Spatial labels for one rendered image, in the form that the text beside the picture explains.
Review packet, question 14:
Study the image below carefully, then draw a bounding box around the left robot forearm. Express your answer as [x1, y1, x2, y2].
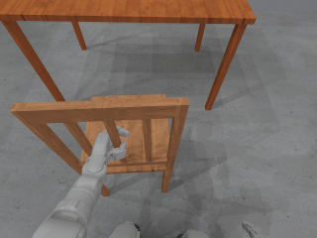
[32, 155, 108, 238]

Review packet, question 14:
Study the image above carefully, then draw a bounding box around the robot left hand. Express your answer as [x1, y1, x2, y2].
[91, 126, 130, 162]

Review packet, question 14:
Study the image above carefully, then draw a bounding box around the table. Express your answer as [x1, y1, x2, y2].
[0, 0, 257, 111]

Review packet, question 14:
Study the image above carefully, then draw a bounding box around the chair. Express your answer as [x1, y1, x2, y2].
[10, 94, 189, 196]

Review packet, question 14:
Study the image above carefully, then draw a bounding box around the robot left thigh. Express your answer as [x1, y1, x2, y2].
[109, 223, 141, 238]

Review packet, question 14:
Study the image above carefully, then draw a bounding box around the robot right hand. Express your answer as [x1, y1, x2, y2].
[242, 220, 266, 238]

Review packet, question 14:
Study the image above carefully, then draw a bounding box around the robot left upper arm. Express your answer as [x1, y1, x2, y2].
[35, 217, 88, 238]

